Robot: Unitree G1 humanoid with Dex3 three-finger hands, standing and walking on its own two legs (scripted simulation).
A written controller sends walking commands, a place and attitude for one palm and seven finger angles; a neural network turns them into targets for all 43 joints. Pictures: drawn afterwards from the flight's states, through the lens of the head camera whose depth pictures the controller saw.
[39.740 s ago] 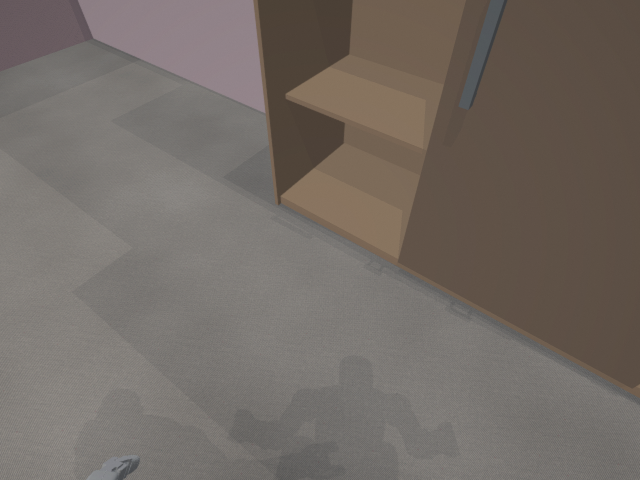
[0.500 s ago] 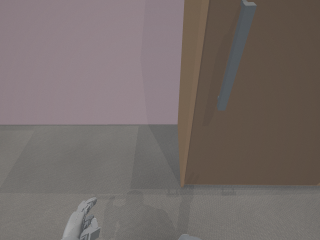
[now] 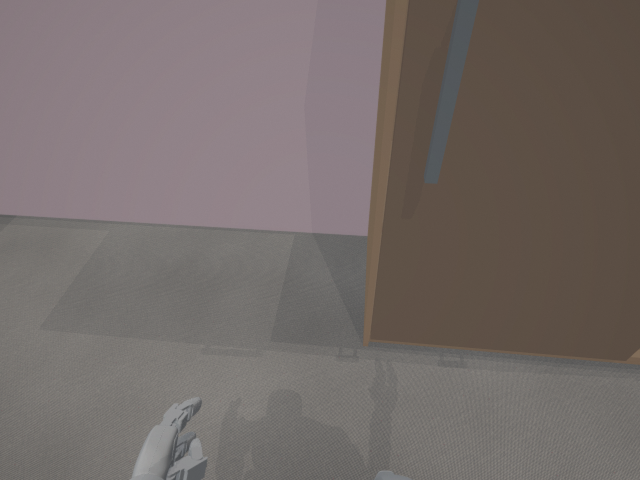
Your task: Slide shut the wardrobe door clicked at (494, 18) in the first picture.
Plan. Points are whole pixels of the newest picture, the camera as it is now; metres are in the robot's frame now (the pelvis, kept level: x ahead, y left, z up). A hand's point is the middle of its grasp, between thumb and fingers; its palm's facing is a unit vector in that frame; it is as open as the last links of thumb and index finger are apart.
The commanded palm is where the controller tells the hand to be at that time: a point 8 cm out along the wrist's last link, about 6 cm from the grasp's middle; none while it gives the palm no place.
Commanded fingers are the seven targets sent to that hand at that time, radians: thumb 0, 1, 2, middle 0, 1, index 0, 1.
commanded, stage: stop stepping back and stand still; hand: right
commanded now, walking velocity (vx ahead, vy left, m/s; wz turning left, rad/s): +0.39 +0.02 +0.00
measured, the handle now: (445, 97) +0.69 -0.21 +0.17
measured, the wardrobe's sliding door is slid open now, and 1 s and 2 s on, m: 0.00 0.00 0.00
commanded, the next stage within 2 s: let the arm hang, fingers relaxed in 1.62 s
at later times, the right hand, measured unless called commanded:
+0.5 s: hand out of the picture +0.13 -0.29 +0.18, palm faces +0.50 +0.73 -0.46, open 7.4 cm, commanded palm +0.08 -0.32 +0.19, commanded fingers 0.00 -0.90 -0.90 0.20 0.30 0.20 0.30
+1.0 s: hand out of the picture +0.16 -0.34 +0.16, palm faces +0.49 +0.77 -0.41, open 7.4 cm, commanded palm +0.10 -0.37 +0.19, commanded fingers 0.00 -0.90 -0.90 0.20 0.30 0.20 0.30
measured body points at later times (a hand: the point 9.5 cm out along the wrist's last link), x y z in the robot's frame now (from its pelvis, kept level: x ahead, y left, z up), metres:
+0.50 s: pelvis -0.05 -0.01 +0.01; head -0.07 +0.00 +0.46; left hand +0.10 +0.22 -0.09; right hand +0.10 -0.33 +0.20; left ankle -0.01 +0.07 -0.73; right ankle -0.02 -0.14 -0.67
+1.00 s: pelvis -0.02 -0.06 +0.01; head -0.02 -0.07 +0.46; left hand +0.17 +0.14 -0.07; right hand +0.13 -0.38 +0.18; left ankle -0.01 +0.07 -0.73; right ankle -0.01 -0.15 -0.73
